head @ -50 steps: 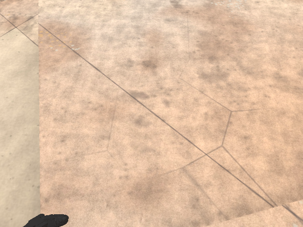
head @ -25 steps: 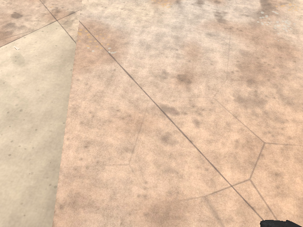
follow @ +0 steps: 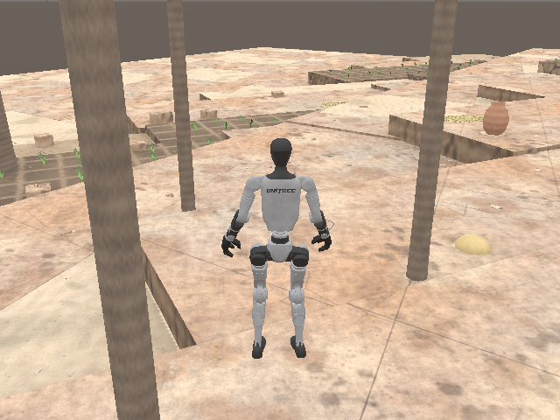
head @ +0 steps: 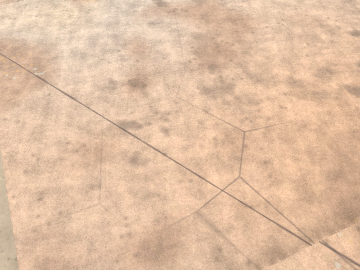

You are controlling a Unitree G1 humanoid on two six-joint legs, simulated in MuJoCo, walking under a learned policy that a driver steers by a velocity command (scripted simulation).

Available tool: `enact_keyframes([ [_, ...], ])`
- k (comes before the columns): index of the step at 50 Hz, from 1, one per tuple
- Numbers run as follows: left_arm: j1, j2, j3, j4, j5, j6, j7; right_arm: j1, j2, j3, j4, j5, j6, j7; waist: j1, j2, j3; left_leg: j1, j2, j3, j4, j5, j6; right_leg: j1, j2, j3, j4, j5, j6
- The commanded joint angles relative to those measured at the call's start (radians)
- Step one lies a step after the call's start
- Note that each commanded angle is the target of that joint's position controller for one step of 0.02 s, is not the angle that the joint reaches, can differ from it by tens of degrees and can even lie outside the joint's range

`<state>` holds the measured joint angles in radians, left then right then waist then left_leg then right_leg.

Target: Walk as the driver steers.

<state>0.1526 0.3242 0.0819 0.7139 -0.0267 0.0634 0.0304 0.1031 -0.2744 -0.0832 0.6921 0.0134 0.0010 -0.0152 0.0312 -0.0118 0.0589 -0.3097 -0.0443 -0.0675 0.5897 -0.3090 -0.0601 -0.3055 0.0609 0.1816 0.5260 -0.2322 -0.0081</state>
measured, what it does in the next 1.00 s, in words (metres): steps on the spot, turning left: left foot, then right foot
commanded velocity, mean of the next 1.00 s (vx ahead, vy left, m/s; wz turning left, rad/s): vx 0.00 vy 0.00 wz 0.21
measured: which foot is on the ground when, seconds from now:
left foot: up 0.00-0.00, down 0.02-0.36, up 0.38-0.66, down 0.68-1.00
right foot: down 0.00-0.02, up 0.04-0.32, down 0.34-0.68, up 0.70-1.00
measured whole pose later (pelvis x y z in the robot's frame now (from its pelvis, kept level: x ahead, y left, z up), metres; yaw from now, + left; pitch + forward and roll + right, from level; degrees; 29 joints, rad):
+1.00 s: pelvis -0.04 +0.05 +0.01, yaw +18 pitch +1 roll -3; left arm 0.10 0.32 0.09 0.75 0.00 0.02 0.04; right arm 0.20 -0.30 -0.05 0.62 0.01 0.03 -0.03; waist -0.02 -0.02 0.06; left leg -0.27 -0.08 -0.14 0.44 -0.18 0.07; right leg -0.47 0.01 0.10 0.90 -0.34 0.10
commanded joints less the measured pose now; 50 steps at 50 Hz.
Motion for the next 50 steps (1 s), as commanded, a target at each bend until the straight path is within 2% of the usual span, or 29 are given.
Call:
enact_keyframes([
  [1,-0.042,0.125,0.030,-0.082,-0.008,-0.005,0.006,0.085,-0.118,-0.041,-0.046,-0.010,-0.023,0.004,-0.048,-0.108,-0.146,0.178,0.066,-0.023,-0.243,0.183,0.051,0.019,-0.146,0.247,-0.023,0.097,-0.103],
  [2,0.015,0.060,0.014,-0.079,0.012,-0.006,0.002,0.090,-0.188,-0.052,-0.061,-0.029,-0.017,-0.006,-0.011,0.131,-0.168,0.271,0.297,-0.240,-0.276,0.323,0.138,-0.111,-0.025,0.095,0.220,-0.221,-0.037],
  [3,0.018,0.112,0.035,-0.103,0.006,-0.017,0.004,0.068,-0.226,-0.057,-0.069,-0.065,-0.019,0.003,-0.002,0.291,-0.115,0.177,0.448,-0.455,-0.316,0.396,0.305,-0.265,0.052,-0.010,0.423,-0.441,0.014],
  [4,0.037,0.182,0.057,-0.081,0.013,-0.023,0.006,0.030,-0.175,-0.041,-0.088,-0.063,-0.027,0.005,0.000,0.193,-0.099,0.140,0.441,-0.423,-0.326,0.329,0.349,-0.263,-0.007,0.016,0.591,-0.394,0.042],
  [5,0.048,0.195,0.068,-0.057,0.008,-0.018,0.006,-0.020,-0.126,-0.026,-0.092,-0.049,-0.030,0.003,0.017,0.143,-0.073,0.109,0.370,-0.318,-0.316,0.269,0.308,-0.260,-0.010,0.010,0.652,-0.324,0.055],
  [7,0.067,0.141,0.058,-0.032,0.013,-0.002,0.012,-0.050,-0.099,-0.013,-0.092,-0.018,-0.027,-0.002,0.012,0.135,-0.049,0.119,0.289,-0.204,-0.302,0.246,0.271,-0.276,-0.011,-0.004,0.703,-0.231,0.089],
  [11,0.009,0.009,0.003,-0.054,0.026,-0.013,0.002,-0.012,-0.052,0.016,-0.056,-0.022,-0.024,0.000,-0.015,0.160,-0.104,0.153,0.217,-0.113,-0.278,0.304,0.265,-0.110,-0.065,-0.075,0.347,-0.196,0.112],
  [12,-0.013,-0.018,-0.011,-0.059,0.033,-0.018,-0.003,-0.001,-0.070,0.012,-0.049,-0.016,-0.019,0.004,-0.035,0.189,-0.105,0.146,0.206,-0.109,-0.271,0.304,0.260,-0.045,-0.073,-0.113,0.228,-0.224,0.112],
  [14,-0.023,0.021,-0.001,-0.054,0.024,-0.027,-0.009,0.056,-0.137,-0.006,-0.031,-0.005,-0.004,0.008,-0.058,0.208,-0.093,0.146,0.213,-0.157,-0.239,0.322,0.271,0.022,-0.040,-0.160,0.053,-0.185,0.107],
  [16,0.037,0.059,0.012,-0.024,0.021,-0.031,-0.012,0.078,-0.163,-0.010,-0.022,0.016,0.001,0.007,-0.027,0.180,-0.083,0.104,0.210,-0.193,-0.213,0.360,0.243,0.144,-0.024,-0.169,-0.189,0.041,0.063],
  [17,0.060,0.104,0.020,-0.026,0.027,-0.032,-0.006,0.103,-0.163,-0.008,-0.017,0.016,-0.007,0.009,-0.029,0.143,-0.108,0.041,0.204,-0.201,-0.201,0.339,0.197,0.246,-0.083,-0.109,-0.189,0.133,0.026],
  [18,0.101,0.172,0.034,-0.030,0.041,-0.028,0.007,0.094,-0.126,0.006,-0.037,-0.005,-0.021,0.017,-0.037,0.005,-0.164,-0.038,0.148,-0.143,-0.111,0.245,0.143,0.349,-0.211,-0.022,-0.117,0.347,-0.028],
  [19,0.082,0.186,0.045,-0.004,0.044,-0.024,0.004,0.071,-0.078,0.015,-0.055,0.007,-0.026,0.015,-0.051,-0.201,-0.154,-0.081,0.040,0.002,-0.041,0.033,0.087,0.263,-0.265,0.023,-0.124,0.279,-0.116],
  [20,0.037,0.126,0.032,-0.028,0.044,-0.028,0.001,0.044,-0.110,0.011,-0.053,-0.001,-0.022,0.011,-0.031,-0.190,-0.122,-0.087,0.032,0.029,0.031,-0.043,0.059,0.218,-0.307,0.067,-0.167,0.236,-0.163],
  [21,0.016,0.110,0.029,-0.036,0.046,-0.031,0.005,0.030,-0.129,-0.002,-0.058,0.002,-0.015,0.008,-0.021,-0.198,-0.099,-0.132,0.025,0.050,0.129,-0.099,0.054,0.211,-0.331,0.085,-0.182,0.239,-0.181],
  [22,0.012,0.104,0.027,-0.043,0.050,-0.039,0.012,0.035,-0.130,-0.009,-0.048,0.008,-0.001,0.003,-0.007,-0.210,-0.089,-0.173,0.026,0.049,0.253,-0.212,0.049,0.212,-0.361,0.097,-0.186,0.320,-0.205],
  [24,0.005,0.104,0.026,-0.039,0.038,-0.059,0.016,0.068,-0.123,-0.019,-0.047,0.008,0.026,0.000,-0.018,-0.153,-0.065,-0.244,0.059,0.010,0.428,-0.292,0.028,0.215,-0.412,0.086,-0.175,0.473,-0.237],
  [28,-0.063,0.116,0.036,-0.036,0.021,-0.046,0.012,0.066,-0.079,-0.003,-0.062,0.011,0.046,0.015,-0.025,-0.151,-0.079,-0.149,0.081,0.075,0.287,-0.155,0.010,0.182,-0.346,-0.067,-0.149,0.467,-0.187],
  [30,-0.051,0.129,0.041,-0.029,0.015,-0.037,0.011,0.063,-0.096,-0.007,-0.078,0.015,0.050,0.030,-0.015,-0.164,-0.103,-0.085,0.071,0.107,0.179,-0.104,0.020,0.191,-0.350,-0.091,-0.122,0.445,-0.175],
  [32,-0.062,0.136,0.042,-0.024,-0.002,-0.036,0.009,0.119,-0.106,-0.017,-0.067,0.013,0.055,0.039,-0.049,-0.142,-0.118,0.028,0.039,0.156,-0.002,0.037,0.054,0.155,-0.343,-0.129,-0.052,0.362,-0.136],
  [33,-0.031,0.116,0.038,-0.007,-0.006,-0.041,0.005,0.153,-0.119,-0.026,-0.056,0.006,0.057,0.032,-0.059,-0.101,-0.124,0.126,0.013,0.144,-0.098,0.115,0.082,0.095,-0.314,-0.167,0.023,0.242,-0.089],
  [34,0.022,0.070,0.027,0.007,0.018,-0.046,-0.002,0.175,-0.195,-0.048,-0.064,0.004,0.055,0.018,-0.047,0.100,-0.122,0.264,0.115,-0.045,-0.181,0.382,0.137,-0.067,-0.233,-0.264,0.236,-0.009,0.000],
  [35,-0.042,0.021,0.005,-0.064,0.063,-0.052,-0.001,0.177,-0.329,-0.068,-0.104,-0.014,0.043,0.013,-0.050,0.363,-0.119,0.307,0.409,-0.486,-0.239,0.673,0.350,-0.341,-0.061,-0.264,0.504,-0.469,0.089],
  [36,-0.117,0.073,0.020,-0.073,0.042,-0.056,0.007,0.213,-0.287,-0.052,-0.106,-0.049,0.017,0.025,-0.120,0.226,-0.190,0.268,0.444,-0.536,-0.271,0.582,0.445,-0.343,-0.059,-0.108,0.679,-0.503,0.083],
  [37,-0.123,0.097,0.028,-0.070,0.019,-0.053,0.009,0.167,-0.255,-0.039,-0.105,-0.047,-0.001,0.026,-0.088,0.166,-0.142,0.234,0.393,-0.443,-0.272,0.489,0.405,-0.357,-0.079,-0.088,0.723,-0.421,0.066],
  [39,-0.088,0.115,0.039,-0.036,0.029,-0.043,0.024,0.074,-0.207,-0.024,-0.113,-0.005,-0.005,0.011,-0.046,0.098,-0.094,0.196,0.296,-0.329,-0.260,0.366,0.300,-0.353,-0.108,-0.077,0.663,-0.254,0.064],
  [41,-0.055,0.104,0.040,-0.026,0.030,-0.045,0.020,0.062,-0.193,-0.013,-0.122,-0.004,0.004,-0.004,-0.026,0.123,-0.114,0.158,0.242,-0.277,-0.267,0.396,0.280,-0.277,-0.083,-0.088,0.655,-0.160,0.079],
  [45,-0.072,0.067,0.026,-0.031,0.020,-0.054,0.014,0.091,-0.195,-0.015,-0.128,-0.002,0.013,-0.021,-0.044,0.118,-0.124,0.223,0.220,-0.293,-0.271,0.338,0.288,-0.286,-0.062,-0.082,0.490,-0.098,0.102],
  [50,-0.084,0.068,0.020,-0.033,0.021,-0.067,0.006,0.089,-0.212,-0.022,-0.135,-0.007,0.025,-0.021,-0.059,0.141,-0.112,0.200,0.212,-0.358,-0.266,0.225,0.295,-0.229,-0.053,-0.067,0.311,-0.109,0.114],
])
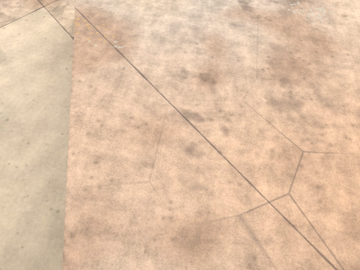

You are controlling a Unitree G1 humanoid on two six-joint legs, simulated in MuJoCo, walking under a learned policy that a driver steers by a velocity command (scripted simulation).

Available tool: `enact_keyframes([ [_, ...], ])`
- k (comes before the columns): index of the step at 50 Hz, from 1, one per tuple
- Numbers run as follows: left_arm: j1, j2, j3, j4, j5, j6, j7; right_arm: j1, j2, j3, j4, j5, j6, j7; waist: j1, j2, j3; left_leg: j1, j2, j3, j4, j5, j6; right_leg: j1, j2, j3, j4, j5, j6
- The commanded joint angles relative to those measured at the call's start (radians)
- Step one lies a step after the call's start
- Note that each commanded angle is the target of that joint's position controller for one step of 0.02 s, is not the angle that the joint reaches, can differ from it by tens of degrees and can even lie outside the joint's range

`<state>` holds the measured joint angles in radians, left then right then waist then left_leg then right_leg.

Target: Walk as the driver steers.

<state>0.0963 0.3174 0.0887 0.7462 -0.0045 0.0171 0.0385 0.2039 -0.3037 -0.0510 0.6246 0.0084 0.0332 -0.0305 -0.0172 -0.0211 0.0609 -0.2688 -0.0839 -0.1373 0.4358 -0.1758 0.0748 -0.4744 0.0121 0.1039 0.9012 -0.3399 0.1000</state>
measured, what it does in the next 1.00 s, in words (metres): steps to the right, turning right: right foot, then right foot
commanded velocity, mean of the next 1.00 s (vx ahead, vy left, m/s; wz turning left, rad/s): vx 0.13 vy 0.00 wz -0.30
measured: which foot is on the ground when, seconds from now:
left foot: down 0.00-0.76, up 0.78-1.00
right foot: up 0.00-0.16, down 0.18-0.44, up 0.46-0.74, down 0.76-1.00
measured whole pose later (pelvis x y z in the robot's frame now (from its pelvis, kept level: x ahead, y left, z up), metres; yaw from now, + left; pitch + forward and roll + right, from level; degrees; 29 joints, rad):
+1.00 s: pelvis +0.09 -0.13 +0.00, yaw -23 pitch +2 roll +2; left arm 0.40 0.27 0.03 0.71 0.00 -0.05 0.00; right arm 0.15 -0.33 -0.07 0.70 0.00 -0.09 0.04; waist 0.04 0.04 0.02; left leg -0.63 0.06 -0.01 0.82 -0.05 -0.03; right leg -0.05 0.04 0.06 0.30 -0.28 -0.07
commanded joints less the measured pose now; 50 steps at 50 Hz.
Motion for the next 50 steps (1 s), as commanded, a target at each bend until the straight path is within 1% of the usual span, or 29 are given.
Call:
enact_keyframes([
  [1,-0.011,0.077,0.012,-0.057,-0.003,-0.022,-0.004,-0.022,-0.172,-0.049,-0.068,-0.006,-0.005,-0.004,-0.010,0.155,-0.122,0.147,0.254,-0.280,-0.107,0.089,0.160,-0.029,-0.014,0.001,-0.084,-0.001,0.005],
  [6,0.023,0.041,-0.015,-0.043,-0.002,-0.033,-0.029,-0.053,-0.080,-0.005,-0.038,-0.023,-0.004,0.015,-0.011,0.157,-0.132,0.056,0.242,-0.236,-0.081,0.124,0.146,0.199,-0.052,-0.043,-0.270,0.017,-0.019],
  [8,0.047,0.028,-0.027,-0.033,0.007,-0.040,-0.040,-0.041,-0.065,0.006,-0.004,-0.019,-0.011,0.024,0.018,0.127,-0.106,0.021,0.209,-0.198,-0.075,0.080,0.094,0.322,-0.044,-0.054,-0.509,0.213,-0.049],
  [9,0.042,0.071,-0.023,-0.042,0.018,-0.041,-0.039,-0.007,-0.075,0.003,0.013,-0.030,-0.021,0.027,0.001,0.090,-0.099,0.011,0.176,-0.172,-0.051,0.042,0.050,0.356,-0.083,0.006,-0.521,0.327,-0.074],
  [10,0.030,0.150,-0.011,-0.065,0.018,-0.040,-0.035,0.041,-0.103,-0.007,0.020,-0.046,-0.030,0.026,-0.048,-0.011,-0.100,0.004,0.105,-0.105,0.018,-0.042,0.010,0.355,-0.158,0.089,-0.493,0.505,-0.118],
  [11,0.008,0.179,-0.001,-0.054,0.009,-0.037,-0.038,0.049,-0.085,-0.006,0.018,-0.045,-0.031,0.019,-0.074,-0.115,-0.091,0.037,0.045,-0.016,0.016,-0.093,-0.029,0.263,-0.172,0.120,-0.503,0.384,-0.179],
  [13,0.004,0.125,-0.011,-0.060,0.005,-0.039,-0.042,-0.047,-0.104,-0.014,0.006,-0.039,-0.023,0.000,-0.024,-0.137,-0.065,0.092,0.044,0.023,0.064,-0.072,-0.055,0.173,-0.173,0.185,-0.566,0.223,-0.198],
  [15,0.012,0.143,-0.006,-0.064,-0.005,-0.044,-0.037,-0.052,-0.100,-0.022,-0.003,-0.031,-0.010,-0.010,-0.015,-0.160,-0.059,0.081,0.041,0.039,0.083,-0.061,-0.052,0.175,-0.164,0.209,-0.559,0.230,-0.193],
  [18,0.034,0.147,-0.001,-0.075,-0.016,-0.032,-0.019,-0.034,-0.078,-0.029,-0.007,-0.024,-0.015,-0.010,-0.004,-0.131,-0.086,0.075,0.043,0.061,0.089,-0.055,-0.047,0.189,-0.149,0.237,-0.513,0.262,-0.199],
  [21,0.036,0.136,0.003,-0.104,-0.019,-0.013,-0.007,-0.012,-0.090,-0.046,-0.006,-0.021,-0.019,0.000,0.009,-0.019,-0.096,0.111,0.096,0.020,0.029,-0.001,-0.014,0.130,-0.075,0.190,-0.411,0.217,-0.166],
  [22,0.040,0.120,-0.001,-0.113,-0.019,-0.007,-0.007,0.004,-0.102,-0.052,-0.005,-0.020,-0.019,0.003,0.011,0.053,-0.098,0.140,0.155,-0.040,-0.020,0.021,0.023,0.081,-0.030,0.140,-0.334,0.161,-0.137],
  [24,0.067,0.100,-0.004,-0.127,-0.014,0.002,-0.014,0.001,-0.137,-0.059,-0.012,-0.027,-0.023,0.003,0.014,0.230,-0.103,0.179,0.391,-0.251,-0.111,0.194,0.176,-0.028,0.031,0.005,-0.070,-0.137,-0.076],
  [25,0.058,0.133,0.010,-0.130,-0.014,0.002,-0.019,0.001,-0.124,-0.052,-0.024,-0.035,-0.030,-0.003,-0.002,0.209,-0.102,0.171,0.473,-0.297,-0.119,0.324,0.247,-0.076,0.000,-0.001,0.143,-0.286,-0.056],
  [26,0.064,0.150,0.023,-0.125,-0.021,0.007,-0.024,-0.017,-0.115,-0.045,-0.030,-0.034,-0.036,-0.008,0.012,0.130,-0.097,0.155,0.478,-0.262,-0.109,0.382,0.256,-0.092,-0.018,0.014,0.261,-0.290,-0.045],
  [27,0.076,0.130,0.020,-0.119,-0.026,0.015,-0.027,-0.054,-0.117,-0.046,-0.031,-0.022,-0.038,-0.010,0.032,0.088,-0.080,0.149,0.437,-0.180,-0.102,0.362,0.218,-0.101,-0.044,0.015,0.250,-0.246,-0.038],
  [30,0.018,0.072,-0.012,-0.145,-0.025,0.018,-0.046,-0.007,-0.161,-0.059,0.000,-0.006,-0.031,-0.015,-0.028,0.133,-0.065,0.175,0.345,-0.055,-0.184,-0.068,0.162,-0.108,-0.078,-0.075,0.088,-0.101,-0.034],
  [33,0.000,0.069,-0.023,-0.171,-0.028,0.004,-0.071,-0.002,-0.187,-0.066,0.006,0.003,-0.035,0.000,-0.043,0.159,-0.072,0.127,0.332,0.016,-0.208,-0.201,0.142,0.036,-0.062,-0.140,-0.128,-0.109,-0.072],
  [34,0.016,0.080,-0.019,-0.167,-0.028,0.000,-0.073,0.006,-0.198,-0.070,0.013,0.010,-0.039,0.009,-0.038,0.155,-0.074,0.107,0.340,0.031,-0.204,-0.213,0.139,0.091,-0.047,-0.166,-0.194,-0.086,-0.087],
  [36,0.127,0.084,-0.011,-0.126,-0.024,-0.006,-0.074,-0.011,-0.198,-0.069,0.025,0.030,-0.045,0.024,0.025,0.133,-0.080,0.025,0.334,0.088,-0.132,-0.261,0.106,0.268,-0.002,-0.225,-0.372,0.034,-0.122],
  [37,0.218,0.104,0.002,-0.085,-0.026,-0.007,-0.067,-0.001,-0.160,-0.057,0.033,0.026,-0.052,0.030,0.057,0.100,-0.094,-0.056,0.301,0.137,-0.033,-0.287,0.073,0.404,0.028,-0.228,-0.410,0.026,-0.142],
  [38,0.338,0.154,0.026,-0.056,-0.036,-0.009,-0.059,-0.018,-0.094,-0.037,0.025,0.004,-0.063,0.038,0.107,-0.029,-0.115,-0.206,0.239,0.235,0.239,-0.290,0.005,0.571,-0.058,-0.063,-0.465,-0.015,-0.191],
  [39,0.390,0.314,0.056,-0.089,-0.020,-0.026,-0.055,-0.105,-0.033,-0.016,-0.070,-0.022,-0.083,0.043,0.112,-0.287,-0.107,-0.583,0.071,0.245,0.615,-0.459,-0.079,0.672,-0.352,0.558,-0.620,-0.231,-0.385],
  [40,0.370,0.247,0.035,-0.107,-0.006,-0.057,-0.065,-0.165,-0.103,-0.033,-0.087,0.011,-0.109,0.045,0.139,-0.141,-0.081,-0.672,0.090,0.068,0.723,-0.435,-0.068,0.607,-0.412,0.690,-0.730,-0.357,-0.469],
  [41,0.314,0.184,0.015,-0.111,-0.001,-0.075,-0.065,-0.153,-0.137,-0.043,-0.082,0.036,-0.124,0.053,0.093,-0.125,0.001,-0.690,0.129,0.052,0.718,-0.323,-0.048,0.557,-0.384,0.603,-0.743,-0.337,-0.442],
  [42,0.276,0.144,0.003,-0.120,-0.007,-0.084,-0.064,-0.116,-0.148,-0.048,-0.053,0.020,-0.132,0.054,0.065,-0.100,0.031,-0.658,0.156,0.061,0.687,-0.224,-0.047,0.522,-0.330,0.489,-0.723,-0.232,-0.402],
  [43,0.245,0.132,-0.003,-0.126,-0.010,-0.082,-0.058,-0.106,-0.149,-0.051,-0.037,-0.007,-0.140,0.051,0.051,-0.087,0.030,-0.620,0.168,0.063,0.630,-0.151,-0.057,0.497,-0.286,0.401,-0.710,-0.097,-0.371],
  [44,0.237,0.127,-0.008,-0.133,-0.005,-0.080,-0.050,-0.101,-0.147,-0.054,-0.030,-0.020,-0.143,0.053,0.039,-0.096,0.021,-0.559,0.170,0.067,0.577,-0.088,-0.069,0.467,-0.244,0.328,-0.712,0.019,-0.349],
  [48,0.266,0.131,-0.008,-0.108,0.002,-0.079,-0.024,-0.136,-0.066,-0.022,0.000,-0.011,-0.135,0.068,0.058,-0.075,-0.019,-0.439,0.138,0.138,0.359,0.154,-0.112,0.440,-0.172,0.095,-0.711,0.377,-0.300],
  [50,0.292,0.143,-0.007,-0.090,0.009,-0.087,-0.018,-0.161,-0.060,-0.017,0.009,-0.004,-0.137,0.077,0.072,-0.083,-0.034,-0.376,0.138,0.140,0.325,0.281,-0.107,0.418,-0.174,0.043,-0.709,0.420,-0.287],
])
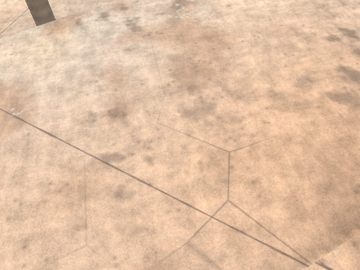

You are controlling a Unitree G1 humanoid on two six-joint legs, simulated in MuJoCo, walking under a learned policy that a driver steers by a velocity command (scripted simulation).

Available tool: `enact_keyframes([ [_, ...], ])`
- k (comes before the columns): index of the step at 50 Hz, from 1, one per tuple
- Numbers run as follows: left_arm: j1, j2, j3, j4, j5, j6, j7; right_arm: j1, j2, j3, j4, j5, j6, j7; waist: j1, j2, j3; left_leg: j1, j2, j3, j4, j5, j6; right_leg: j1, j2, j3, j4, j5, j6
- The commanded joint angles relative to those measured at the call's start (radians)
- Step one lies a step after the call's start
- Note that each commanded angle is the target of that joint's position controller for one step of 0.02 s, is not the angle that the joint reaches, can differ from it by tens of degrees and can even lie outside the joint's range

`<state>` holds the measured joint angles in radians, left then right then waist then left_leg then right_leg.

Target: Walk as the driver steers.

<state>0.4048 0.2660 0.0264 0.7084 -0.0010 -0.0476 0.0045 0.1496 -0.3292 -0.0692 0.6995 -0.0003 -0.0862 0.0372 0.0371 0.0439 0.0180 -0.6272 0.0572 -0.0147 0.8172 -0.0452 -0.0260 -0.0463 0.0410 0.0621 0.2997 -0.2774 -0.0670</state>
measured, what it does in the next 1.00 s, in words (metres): goes down, turning left: left foot 0.06 m lower, then right foot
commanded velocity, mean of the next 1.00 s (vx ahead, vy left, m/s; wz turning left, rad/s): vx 0.48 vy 0.00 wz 0.39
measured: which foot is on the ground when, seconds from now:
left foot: up 0.00-0.28, down 0.30-0.74, up 0.76-1.00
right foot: down 0.00-0.30, up 0.32-0.70, down 0.72-1.00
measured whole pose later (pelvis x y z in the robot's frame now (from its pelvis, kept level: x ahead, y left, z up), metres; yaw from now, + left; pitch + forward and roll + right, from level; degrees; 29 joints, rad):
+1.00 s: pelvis +0.62 +0.10 -0.06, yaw +30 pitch +1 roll -2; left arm 0.35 0.27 0.06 0.74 0.00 -0.10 -0.02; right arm 0.18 -0.30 -0.05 0.70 0.01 -0.02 0.00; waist 0.05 0.04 0.03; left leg -0.61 0.07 -0.07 0.95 -0.23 0.00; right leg -0.17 0.04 -0.06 0.33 -0.17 -0.04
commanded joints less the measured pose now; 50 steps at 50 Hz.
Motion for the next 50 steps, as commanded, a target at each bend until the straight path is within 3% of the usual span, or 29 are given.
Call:
enact_keyframes([
  [1,-0.017,0.190,0.054,-0.047,0.004,-0.029,0.015,-0.117,-0.053,-0.003,-0.062,0.017,-0.020,0.014,0.018,-0.137,0.026,-0.007,-0.004,0.018,-0.117,0.209,0.001,-0.028,-0.185,0.055,-0.115,0.308,-0.113],
  [7,0.044,0.193,0.065,0.024,-0.008,-0.031,0.022,-0.243,-0.017,0.021,-0.099,0.028,-0.034,0.059,0.069,-0.087,0.128,-0.042,-0.004,-0.023,-0.376,0.337,0.067,0.063,-0.238,-0.001,-0.072,0.219,-0.091],
  [9,0.052,0.195,0.068,0.035,-0.012,-0.026,0.025,-0.247,-0.018,0.024,-0.102,0.032,-0.031,0.063,0.074,-0.074,0.123,-0.046,-0.018,-0.030,-0.409,0.292,0.077,0.127,-0.256,-0.013,-0.012,0.309,-0.081],
  [11,0.057,0.207,0.072,0.039,-0.010,-0.020,0.024,-0.221,-0.035,0.016,-0.099,0.020,-0.031,0.057,0.057,-0.074,0.089,0.004,-0.065,0.014,-0.419,0.191,0.091,0.191,-0.260,-0.022,0.090,0.601,-0.061],
  [13,0.061,0.237,0.076,0.033,-0.001,-0.008,0.023,-0.083,-0.091,-0.014,-0.066,0.017,-0.029,0.042,-0.008,-0.095,-0.033,0.163,-0.132,0.075,-0.384,0.082,0.129,0.246,-0.241,-0.040,0.329,0.959,-0.039],
  [14,0.039,0.240,0.073,0.029,-0.001,-0.002,0.025,0.045,-0.117,-0.029,-0.043,0.022,-0.025,0.028,-0.086,-0.118,-0.093,0.372,-0.127,0.073,-0.397,0.122,0.164,0.140,-0.222,-0.073,0.530,1.010,-0.018],
  [15,0.014,0.189,0.052,0.009,0.018,-0.011,0.028,0.221,-0.143,-0.035,-0.004,0.016,-0.016,0.018,-0.164,-0.076,-0.186,0.730,-0.029,-0.038,-0.324,0.259,0.217,-0.154,-0.181,-0.094,0.836,0.732,0.016],
  [16,0.143,0.046,0.014,-0.006,0.052,-0.043,0.014,0.296,-0.224,-0.045,0.008,0.001,-0.004,0.014,-0.089,0.332,-0.336,1.187,0.228,-0.429,-0.133,0.745,0.410,-0.612,0.019,-0.093,1.348,-0.411,0.111],
  [17,0.134,0.173,0.015,-0.027,-0.018,-0.069,-0.006,0.408,-0.182,-0.048,0.028,0.025,0.010,0.016,-0.190,0.109,-0.583,1.380,0.343,-0.735,-0.280,0.328,0.555,-0.773,0.031,0.086,1.435,-0.422,0.138],
  [18,-0.035,0.185,0.020,-0.084,-0.060,-0.082,-0.001,0.389,-0.172,-0.052,0.026,0.028,0.022,0.009,-0.215,0.013,-0.466,1.302,0.275,-0.662,-0.370,0.067,0.479,-0.860,-0.035,0.093,1.382,-0.321,0.125],
  [19,-0.150,0.186,0.012,-0.134,-0.044,-0.093,0.007,0.253,-0.147,-0.041,0.005,0.034,0.020,0.003,-0.165,-0.079,-0.244,1.048,0.231,-0.578,-0.451,0.025,0.412,-0.885,-0.078,0.057,1.253,-0.228,0.105],
  [20,-0.185,0.185,0.015,-0.138,-0.015,-0.090,0.019,0.159,-0.114,-0.024,-0.021,0.027,0.016,-0.003,-0.111,-0.130,-0.141,0.830,0.215,-0.542,-0.488,0.092,0.393,-0.831,-0.101,0.040,1.192,-0.176,0.108],
  [22,-0.132,0.156,0.015,-0.152,0.013,-0.070,0.019,0.100,-0.119,-0.020,-0.036,0.008,0.017,-0.012,-0.025,-0.074,-0.040,0.547,0.167,-0.487,-0.539,0.219,0.401,-0.713,-0.122,0.036,1.120,-0.186,0.127],
  [23,-0.109,0.125,0.006,-0.156,0.018,-0.062,0.015,0.094,-0.117,-0.021,-0.022,0.013,0.020,-0.015,0.004,-0.050,-0.019,0.461,0.145,-0.439,-0.551,0.239,0.391,-0.701,-0.142,0.014,1.075,-0.217,0.130],
  [25,-0.168,0.117,-0.001,-0.181,0.021,-0.062,0.013,0.093,-0.119,-0.021,-0.019,0.016,0.009,-0.030,0.003,-0.039,0.029,0.345,0.087,-0.336,-0.586,0.342,0.351,-0.712,-0.155,-0.010,0.918,-0.042,0.138],
  [27,-0.252,0.085,-0.012,-0.206,0.047,-0.077,0.009,0.077,-0.105,-0.016,-0.008,0.026,0.011,-0.054,-0.016,-0.029,0.040,0.189,-0.054,-0.176,-0.576,0.316,0.268,-0.514,-0.107,-0.058,0.556,0.260,0.153],
  [28,-0.314,0.055,-0.017,-0.214,0.047,-0.083,0.005,0.135,-0.104,-0.016,0.010,0.025,0.017,-0.060,-0.060,-0.010,0.009,0.168,-0.074,-0.173,-0.572,0.256,0.241,-0.396,-0.054,-0.084,0.431,0.427,0.157],
  [31,-0.376,0.090,0.006,-0.237,-0.007,-0.074,0.006,0.224,-0.132,-0.028,0.050,0.041,0.025,-0.065,-0.089,0.050,-0.006,0.295,-0.018,-0.281,-0.557,0.089,0.207,-0.313,-0.009,-0.017,0.230,0.500,0.156],
  [34,-0.319,0.149,0.041,-0.220,-0.009,-0.073,0.009,0.213,-0.118,-0.036,0.053,0.033,0.042,-0.066,-0.045,0.089,-0.033,0.484,0.041,-0.366,-0.411,0.133,0.165,-0.300,-0.033,0.025,0.186,0.351,0.105],
  [35,-0.238,0.165,0.056,-0.199,-0.004,-0.074,0.009,0.201,-0.105,-0.035,0.044,0.028,0.047,-0.063,-0.003,0.084,-0.078,0.501,0.018,-0.359,-0.311,0.219,0.143,-0.205,-0.034,0.009,0.174,0.310,0.074],
  [36,-0.120,0.183,0.065,-0.191,0.010,-0.077,0.009,0.189,-0.065,-0.020,0.022,0.016,0.048,-0.054,0.064,0.061,-0.186,0.449,-0.028,-0.333,-0.120,0.158,0.117,-0.009,-0.108,0.043,0.204,0.292,0.025],
  [37,-0.005,0.249,0.080,-0.183,0.023,-0.072,0.010,0.323,0.026,0.005,0.013,-0.010,0.042,-0.046,0.034,-0.163,-0.348,0.226,-0.131,-0.251,0.208,-0.251,0.073,0.321,-0.331,0.293,0.258,0.284,-0.086],
  [38,0.049,0.267,0.093,-0.136,0.013,-0.063,-0.008,0.403,0.021,0.021,-0.003,0.034,0.034,-0.039,0.010,-0.465,-0.454,-0.041,-0.171,-0.193,0.481,-0.582,0.041,0.464,-0.498,0.768,0.079,-0.076,-0.211],
  [39,0.009,0.177,0.075,-0.161,0.009,-0.059,-0.008,0.338,-0.078,-0.005,0.015,0.053,0.041,-0.042,0.037,-0.270,-0.317,-0.132,-0.098,-0.203,0.575,-0.497,0.032,0.356,-0.451,0.743,0.014,-0.331,-0.170],
  [40,-0.058,0.141,0.063,-0.164,0.007,-0.054,-0.004,0.209,-0.120,-0.017,-0.014,0.045,0.048,-0.044,0.048,-0.162,-0.175,-0.146,-0.063,-0.151,0.567,-0.392,0.030,0.200,-0.406,0.573,-0.008,-0.296,-0.126],
  [41,-0.105,0.125,0.055,-0.151,0.013,-0.052,-0.007,0.149,-0.113,-0.017,-0.033,0.028,0.054,-0.045,0.027,-0.092,-0.078,-0.105,-0.030,-0.125,0.516,-0.330,0.026,0.039,-0.359,0.440,-0.025,-0.138,-0.118],
  [43,-0.152,0.111,0.051,-0.121,0.023,-0.061,-0.011,0.146,-0.061,-0.013,-0.041,0.023,0.058,-0.041,-0.028,-0.135,-0.014,-0.005,0.020,-0.124,0.412,-0.285,0.030,-0.134,-0.286,0.288,-0.078,0.012,-0.113],
  [45,-0.156,0.104,0.052,-0.092,0.011,-0.072,-0.019,0.167,-0.024,-0.005,-0.026,0.022,0.065,-0.042,-0.046,-0.148,-0.012,0.033,0.021,-0.101,0.333,-0.276,0.027,-0.172,-0.268,0.206,-0.116,0.093,-0.134],
  [50,-0.128,0.167,0.071,-0.030,-0.006,-0.070,-0.018,0.026,0.009,0.020,-0.053,0.002,0.045,-0.026,-0.017,-0.103,-0.003,0.015,0.046,-0.063,0.008,-0.086,0.025,-0.121,-0.275,0.089,-0.159,0.221,-0.160],
])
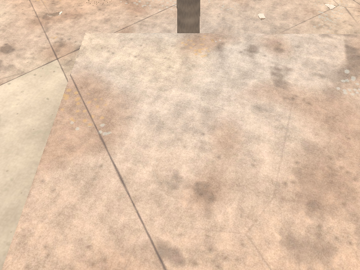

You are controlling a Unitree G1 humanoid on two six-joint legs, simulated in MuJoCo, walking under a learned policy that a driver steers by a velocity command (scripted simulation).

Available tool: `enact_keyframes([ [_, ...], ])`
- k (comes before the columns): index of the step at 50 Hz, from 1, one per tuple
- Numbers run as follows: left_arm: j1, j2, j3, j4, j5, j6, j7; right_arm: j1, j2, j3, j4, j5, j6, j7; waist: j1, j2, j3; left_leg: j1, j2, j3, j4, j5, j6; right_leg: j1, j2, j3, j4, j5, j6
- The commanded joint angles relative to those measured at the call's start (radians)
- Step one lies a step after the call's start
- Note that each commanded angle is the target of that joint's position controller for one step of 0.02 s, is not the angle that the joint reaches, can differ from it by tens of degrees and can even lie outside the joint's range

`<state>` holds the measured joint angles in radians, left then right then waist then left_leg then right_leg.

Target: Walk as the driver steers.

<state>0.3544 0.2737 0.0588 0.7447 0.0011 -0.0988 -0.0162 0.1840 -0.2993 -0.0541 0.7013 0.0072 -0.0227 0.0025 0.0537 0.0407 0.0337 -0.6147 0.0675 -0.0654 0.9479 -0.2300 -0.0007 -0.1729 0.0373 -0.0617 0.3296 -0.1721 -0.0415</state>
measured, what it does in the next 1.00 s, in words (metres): walks ahead, turning right: left foot, then right foot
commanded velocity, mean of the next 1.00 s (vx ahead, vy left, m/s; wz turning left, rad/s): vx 0.50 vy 0.00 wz -0.37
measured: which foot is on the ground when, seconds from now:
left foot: up 0.00-0.20, down 0.22-0.72, up 0.74-1.00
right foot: down 0.00-0.22, up 0.24-0.70, down 0.72-1.00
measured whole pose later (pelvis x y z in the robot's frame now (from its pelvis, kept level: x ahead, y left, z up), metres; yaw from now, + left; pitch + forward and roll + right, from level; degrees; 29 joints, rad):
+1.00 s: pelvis +0.49 -0.08 +0.00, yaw -28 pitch +1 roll +0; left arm 0.31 0.27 0.06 0.70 0.00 -0.06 -0.01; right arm 0.10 -0.31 -0.05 0.72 -0.01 -0.09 0.00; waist 0.04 0.03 0.05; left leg -0.66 0.11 -0.07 0.86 -0.12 -0.05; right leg -0.18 0.12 0.07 0.33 -0.17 -0.10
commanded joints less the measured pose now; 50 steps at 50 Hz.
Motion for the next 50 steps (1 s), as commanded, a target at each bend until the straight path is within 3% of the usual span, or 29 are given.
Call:
enact_keyframes([
  [1,-0.067,0.167,0.040,-0.056,-0.015,-0.012,0.005,-0.046,-0.017,0.009,-0.061,-0.005,-0.027,0.014,-0.021,-0.099,-0.014,0.034,0.028,0.003,-0.189,0.140,-0.002,-0.005,-0.258,0.193,-0.188,0.123,-0.178],
  [4,-0.007,0.190,0.043,-0.019,-0.029,0.006,0.007,-0.145,-0.028,0.010,-0.086,0.002,-0.046,0.023,0.013,-0.107,0.003,0.097,-0.008,0.030,-0.326,0.193,-0.016,0.005,-0.249,0.188,-0.166,0.121,-0.166],
  [7,0.023,0.208,0.048,0.005,-0.035,0.022,0.010,-0.182,-0.055,0.000,-0.104,0.011,-0.061,0.031,0.007,-0.122,0.006,0.150,-0.031,0.029,-0.416,0.148,-0.001,0.049,-0.274,0.238,-0.114,0.093,-0.147],
  [9,0.015,0.204,0.044,0.016,-0.036,0.032,0.015,-0.098,-0.083,-0.017,-0.079,0.010,-0.070,0.028,-0.056,-0.127,-0.028,0.311,-0.050,0.049,-0.490,0.137,0.026,0.030,-0.261,0.243,-0.029,0.123,-0.114],
  [10,0.018,0.171,0.032,0.017,-0.030,0.032,0.015,0.010,-0.123,-0.038,-0.048,0.004,-0.071,0.018,-0.106,-0.112,-0.091,0.488,-0.042,0.042,-0.505,0.127,0.052,-0.020,-0.210,0.207,0.102,0.187,-0.083],
  [11,-0.001,0.102,0.005,-0.009,-0.010,0.026,0.014,0.180,-0.197,-0.061,-0.028,-0.016,-0.069,0.005,-0.184,-0.008,-0.230,0.744,0.143,-0.144,-0.500,0.124,0.118,-0.174,-0.137,0.145,0.403,0.035,-0.033],
  [12,0.094,0.020,-0.019,-0.039,-0.021,0.013,0.019,0.235,-0.273,-0.079,-0.012,-0.024,-0.055,0.003,-0.150,0.245,-0.333,0.976,0.356,-0.514,-0.585,-0.058,0.251,-0.502,-0.018,0.079,0.717,-0.378,0.023],
  [13,0.060,0.124,0.008,-0.024,-0.041,0.009,0.024,0.234,-0.184,-0.058,-0.008,-0.015,-0.056,0.008,-0.177,0.151,-0.273,0.910,0.335,-0.568,-0.639,-0.183,0.258,-0.598,-0.049,0.181,0.859,-0.397,0.030],
  [14,0.007,0.162,0.024,-0.038,-0.050,0.011,0.022,0.183,-0.136,-0.042,-0.007,-0.007,-0.058,0.009,-0.161,0.124,-0.169,0.823,0.305,-0.435,-0.656,-0.164,0.226,-0.638,-0.084,0.190,0.890,-0.314,0.022],
  [16,-0.039,0.140,0.027,-0.040,-0.032,0.025,0.025,0.070,-0.064,-0.022,-0.009,-0.010,-0.065,0.015,-0.110,0.085,-0.071,0.660,0.230,-0.258,-0.712,-0.008,0.195,-0.593,-0.138,0.173,0.841,-0.180,0.032],
  [18,-0.029,0.103,0.025,-0.038,-0.033,0.046,0.018,0.028,-0.047,-0.022,0.002,-0.020,-0.078,0.014,-0.070,0.092,-0.038,0.559,0.198,-0.139,-0.762,0.126,0.182,-0.517,-0.159,0.171,0.811,-0.109,0.043],
  [21,-0.065,0.071,0.020,-0.064,-0.028,0.063,0.014,0.030,-0.076,-0.035,0.030,-0.019,-0.091,0.006,-0.056,0.038,-0.010,0.533,0.205,-0.024,-0.795,0.292,0.194,-0.540,-0.162,0.172,0.746,-0.030,0.062],
  [26,-0.203,0.043,0.003,-0.120,-0.024,0.057,-0.013,0.052,-0.124,-0.047,0.067,-0.013,-0.082,-0.009,-0.094,0.016,0.031,0.543,0.182,0.139,-0.813,0.319,0.171,-0.507,-0.151,0.113,0.467,0.186,0.050],
  [31,-0.326,0.057,0.002,-0.189,-0.024,0.059,-0.043,0.117,-0.169,-0.062,0.105,0.010,-0.057,-0.014,-0.120,0.008,0.065,0.664,0.223,0.212,-0.760,0.401,0.137,-0.497,-0.128,0.045,0.324,0.135,-0.007],
  [33,-0.303,0.087,0.018,-0.200,-0.021,0.062,-0.049,0.114,-0.199,-0.071,0.104,0.015,-0.044,-0.019,-0.085,0.034,0.023,0.704,0.223,0.246,-0.647,0.693,0.114,-0.409,-0.072,-0.011,0.313,0.040,-0.046],
  [34,-0.240,0.113,0.032,-0.190,-0.020,0.066,-0.048,0.110,-0.213,-0.075,0.100,0.019,-0.035,-0.023,-0.044,0.048,-0.025,0.709,0.216,0.261,-0.534,0.846,0.103,-0.316,-0.032,-0.039,0.313,-0.009,-0.070],
  [35,-0.105,0.151,0.057,-0.157,-0.023,0.069,-0.042,0.097,-0.214,-0.075,0.095,0.023,-0.027,-0.026,0.036,0.035,-0.095,0.663,0.188,0.287,-0.349,0.903,0.081,-0.134,0.015,-0.058,0.264,0.015,-0.102],
  [36,0.059,0.214,0.091,-0.113,-0.025,0.078,-0.024,0.112,-0.188,-0.063,0.087,0.012,-0.030,-0.031,0.111,-0.020,-0.180,0.476,0.150,0.292,-0.087,0.738,0.041,0.154,0.008,0.018,0.236,0.053,-0.141],
  [37,0.060,0.335,0.111,-0.110,-0.033,0.079,-0.007,0.197,-0.042,-0.019,0.033,-0.032,-0.047,-0.020,0.010,-0.311,-0.238,0.031,-0.020,0.269,0.290,-0.164,-0.027,0.482,-0.254,0.521,0.181,-0.025,-0.293],
  [38,0.073,0.301,0.092,-0.156,-0.025,0.060,-0.014,0.150,-0.080,-0.012,0.010,-0.007,-0.087,-0.008,0.044,-0.256,-0.428,-0.111,-0.113,0.009,0.468,-0.387,-0.032,0.584,-0.384,0.933,-0.004,-0.202,-0.411],
  [39,0.048,0.229,0.072,-0.145,-0.016,0.044,-0.019,0.035,-0.150,-0.032,-0.020,0.034,-0.108,0.002,0.075,-0.163,-0.307,-0.204,-0.055,-0.041,0.466,-0.291,-0.009,0.518,-0.355,0.808,-0.042,-0.174,-0.343],
  [40,0.007,0.202,0.064,-0.141,-0.018,0.035,-0.018,0.005,-0.135,-0.023,-0.033,0.034,-0.120,0.001,0.040,-0.118,-0.199,-0.195,-0.014,-0.031,0.385,-0.204,0.010,0.381,-0.311,0.674,-0.038,-0.103,-0.305],
  [41,-0.063,0.174,0.054,-0.148,-0.017,0.032,-0.016,0.005,-0.128,-0.024,-0.020,0.010,-0.123,-0.007,-0.007,-0.054,-0.134,-0.137,0.022,-0.030,0.293,-0.149,0.008,0.239,-0.269,0.575,-0.037,0.015,-0.273],
  [42,-0.110,0.144,0.044,-0.163,-0.006,0.030,-0.013,0.020,-0.141,-0.032,-0.012,-0.007,-0.115,-0.010,-0.043,-0.065,-0.112,-0.060,0.044,-0.036,0.231,-0.114,0.004,0.138,-0.239,0.505,-0.051,0.127,-0.260],
  [43,-0.130,0.140,0.041,-0.173,0.001,0.031,-0.009,0.035,-0.140,-0.035,-0.010,-0.012,-0.102,-0.007,-0.065,-0.079,-0.103,-0.012,0.048,-0.036,0.201,-0.095,-0.004,0.077,-0.223,0.481,-0.071,0.175,-0.260],
  [46,-0.121,0.153,0.042,-0.153,-0.006,0.025,0.006,0.037,-0.095,-0.024,-0.005,-0.023,-0.074,-0.006,-0.078,-0.069,-0.079,0.018,0.041,0.002,0.076,-0.026,-0.049,-0.027,-0.200,0.380,-0.103,0.286,-0.265],
  [50,-0.072,0.150,0.034,-0.106,-0.006,0.022,0.018,-0.081,-0.049,0.000,-0.018,-0.013,-0.071,0.004,-0.015,-0.101,-0.038,0.041,0.036,0.031,-0.201,0.277,-0.061,-0.048,-0.151,0.243,-0.127,0.241,-0.197],
])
